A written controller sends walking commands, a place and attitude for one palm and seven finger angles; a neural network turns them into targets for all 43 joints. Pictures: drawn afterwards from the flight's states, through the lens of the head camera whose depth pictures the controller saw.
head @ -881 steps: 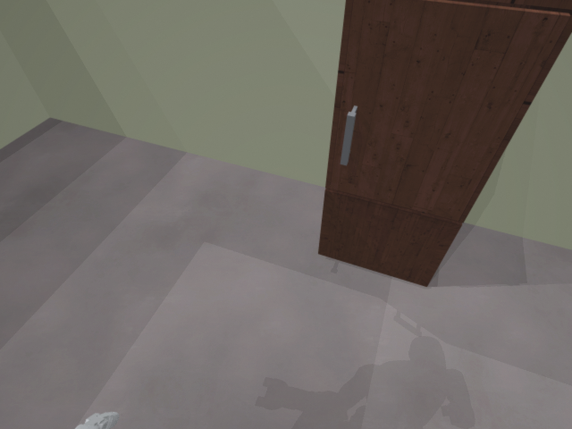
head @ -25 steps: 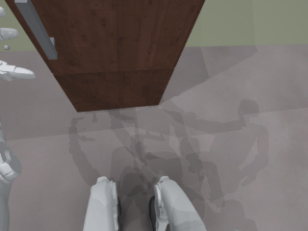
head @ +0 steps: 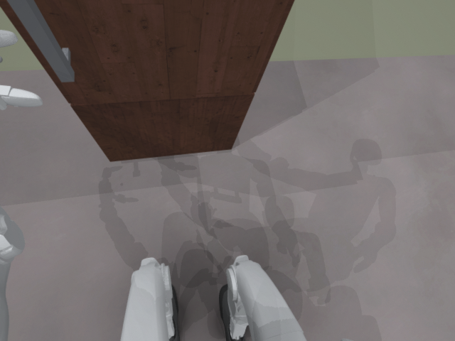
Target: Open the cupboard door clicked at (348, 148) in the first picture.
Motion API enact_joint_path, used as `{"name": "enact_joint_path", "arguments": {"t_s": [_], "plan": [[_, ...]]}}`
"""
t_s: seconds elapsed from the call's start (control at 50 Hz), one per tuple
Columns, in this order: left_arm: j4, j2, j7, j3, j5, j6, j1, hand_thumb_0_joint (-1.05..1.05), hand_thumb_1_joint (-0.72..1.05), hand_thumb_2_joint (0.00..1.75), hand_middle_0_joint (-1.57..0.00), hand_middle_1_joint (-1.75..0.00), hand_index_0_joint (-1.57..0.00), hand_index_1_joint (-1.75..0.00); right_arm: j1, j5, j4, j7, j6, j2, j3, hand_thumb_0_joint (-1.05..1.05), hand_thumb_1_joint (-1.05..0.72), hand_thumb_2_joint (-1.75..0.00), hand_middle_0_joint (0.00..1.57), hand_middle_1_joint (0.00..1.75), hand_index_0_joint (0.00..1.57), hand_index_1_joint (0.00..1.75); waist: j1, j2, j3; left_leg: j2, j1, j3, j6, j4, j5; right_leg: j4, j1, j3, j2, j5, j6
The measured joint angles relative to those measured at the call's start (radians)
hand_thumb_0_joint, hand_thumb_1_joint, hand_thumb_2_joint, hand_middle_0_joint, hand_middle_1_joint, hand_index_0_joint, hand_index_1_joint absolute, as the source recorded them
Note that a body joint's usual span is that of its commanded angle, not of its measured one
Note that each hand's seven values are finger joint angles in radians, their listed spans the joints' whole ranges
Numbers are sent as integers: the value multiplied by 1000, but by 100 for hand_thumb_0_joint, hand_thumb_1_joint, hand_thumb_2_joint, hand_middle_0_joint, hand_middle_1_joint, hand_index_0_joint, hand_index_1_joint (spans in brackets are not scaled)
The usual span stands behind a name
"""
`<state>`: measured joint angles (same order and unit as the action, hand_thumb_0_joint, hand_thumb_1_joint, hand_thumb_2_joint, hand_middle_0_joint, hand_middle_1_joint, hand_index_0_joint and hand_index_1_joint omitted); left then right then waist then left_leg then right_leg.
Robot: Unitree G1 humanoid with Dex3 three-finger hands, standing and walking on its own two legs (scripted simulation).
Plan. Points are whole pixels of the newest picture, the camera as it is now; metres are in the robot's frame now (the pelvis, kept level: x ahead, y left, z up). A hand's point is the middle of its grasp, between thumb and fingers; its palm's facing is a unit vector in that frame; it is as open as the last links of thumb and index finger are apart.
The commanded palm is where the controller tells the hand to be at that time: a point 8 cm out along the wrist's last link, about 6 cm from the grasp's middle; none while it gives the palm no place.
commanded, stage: move the hooked fingers beside the handle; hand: left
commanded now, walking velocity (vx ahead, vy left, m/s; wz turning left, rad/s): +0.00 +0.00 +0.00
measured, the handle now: (46, 29) +0.59 +0.24 +0.06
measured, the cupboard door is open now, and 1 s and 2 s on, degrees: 0 0 0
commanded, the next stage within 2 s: slide the fingers in behind the handle in 0.20 s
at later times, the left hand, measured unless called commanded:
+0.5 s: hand (7, 58) +0.54 +0.28 +0.06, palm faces +0.09 -1.00 -0.02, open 14.0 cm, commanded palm +0.52 +0.30 +0.05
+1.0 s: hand (36, 62) +0.53 +0.24 +0.06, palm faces +0.10 -0.99 -0.01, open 14.0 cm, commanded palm +0.52 +0.27 +0.05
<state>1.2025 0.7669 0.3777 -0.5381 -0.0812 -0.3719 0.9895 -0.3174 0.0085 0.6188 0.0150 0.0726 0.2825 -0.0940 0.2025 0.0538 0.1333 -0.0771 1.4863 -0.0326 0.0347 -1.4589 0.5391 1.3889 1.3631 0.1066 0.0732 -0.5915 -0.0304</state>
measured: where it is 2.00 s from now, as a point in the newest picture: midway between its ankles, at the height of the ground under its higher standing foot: (201, 329)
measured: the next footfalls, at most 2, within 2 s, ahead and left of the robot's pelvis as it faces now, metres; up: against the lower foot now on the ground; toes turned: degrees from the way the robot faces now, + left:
none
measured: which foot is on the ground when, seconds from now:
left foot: down 0.00-1.00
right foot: down 0.00-1.00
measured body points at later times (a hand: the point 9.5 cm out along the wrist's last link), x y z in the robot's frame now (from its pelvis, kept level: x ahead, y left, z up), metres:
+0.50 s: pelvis +0.01 +0.01 +0.01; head +0.20 +0.05 +0.41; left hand +0.53 +0.33 +0.06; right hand +0.03 -0.26 -0.10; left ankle +0.05 +0.10 -0.58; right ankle +0.03 -0.11 -0.58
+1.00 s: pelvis +0.01 +0.00 +0.01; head +0.19 +0.04 +0.42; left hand +0.52 +0.30 +0.06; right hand +0.03 -0.26 -0.10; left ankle +0.05 +0.10 -0.58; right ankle +0.03 -0.11 -0.58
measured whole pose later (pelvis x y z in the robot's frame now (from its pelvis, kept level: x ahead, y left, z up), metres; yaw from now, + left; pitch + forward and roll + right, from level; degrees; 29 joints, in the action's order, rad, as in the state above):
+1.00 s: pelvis +0.01 +0.00 +0.01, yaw +1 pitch +31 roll -6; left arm 1.16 0.60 0.27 -0.47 -0.08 -0.42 0.93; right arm -0.32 0.02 0.63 -0.01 0.09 0.27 -0.07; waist 0.19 0.05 0.15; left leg -0.07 1.42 -0.02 0.04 -1.41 0.54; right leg 1.35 1.30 0.09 0.07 -0.59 -0.03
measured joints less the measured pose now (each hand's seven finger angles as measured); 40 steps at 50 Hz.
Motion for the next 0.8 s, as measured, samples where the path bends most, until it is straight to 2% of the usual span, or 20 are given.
{"name": "enact_joint_path", "arguments": {"t_s": [0.12,0.34,0.5,0.58,0.68,0.8], "plan": [[-26,-14,10,-4,-5,2,-11,-1,-50,30,-30,-120,-30,-120,-5,2,3,-1,1,2,5,0,-90,-90,20,30,21,30,-2,-2,2,0,10,2,2,-4,4,3,9,-2,0,-3,3],[-43,-21,-15,-7,12,10,-14,-1,-50,30,-30,-120,-30,-120,2,5,-2,-4,3,1,10,0,-90,-90,20,30,21,30,2,-5,-1,3,3,2,5,3,8,-10,-1,-3,-2,-5,7],[-75,-63,-14,21,-10,7,-28,-1,-50,30,-30,-120,-30,-120,1,8,4,-10,8,-6,16,0,-90,-90,20,30,21,30,-6,-6,4,8,-16,3,7,18,8,-27,-22,-4,-5,-4,10],[-88,-95,-30,31,-9,13,-53,-1,-50,30,-30,-120,-30,-120,-2,9,0,-14,9,-10,20,0,-90,-90,20,30,21,30,-9,-3,8,9,-33,6,8,31,6,-39,-37,-7,-6,-2,11],[-110,-140,-67,40,-9,-15,-79,-1,-50,30,-30,-120,-30,-120,-2,12,6,-20,7,-16,25,0,-90,-90,20,30,21,30,-13,-3,12,10,-55,10,8,46,3,-51,-57,-12,-7,1,11],[-63,-144,-93,50,3,-32,-58,-1,-50,30,-30,-120,-30,-120,2,16,8,-22,5,-18,23,0,-90,-90,20,30,21,30,-6,-2,17,11,-60,10,6,44,3,-46,-61,-11,-7,-1,9]]}}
